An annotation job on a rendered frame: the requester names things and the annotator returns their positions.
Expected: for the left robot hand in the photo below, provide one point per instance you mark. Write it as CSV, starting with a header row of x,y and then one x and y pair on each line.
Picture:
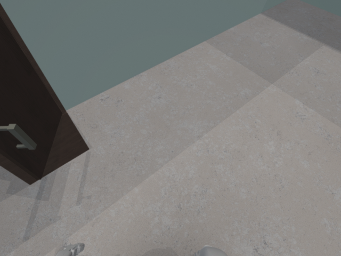
x,y
72,250

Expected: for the cupboard door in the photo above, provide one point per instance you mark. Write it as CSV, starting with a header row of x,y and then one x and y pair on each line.
x,y
25,101

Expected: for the handle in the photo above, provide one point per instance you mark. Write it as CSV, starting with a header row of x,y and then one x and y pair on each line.
x,y
15,130

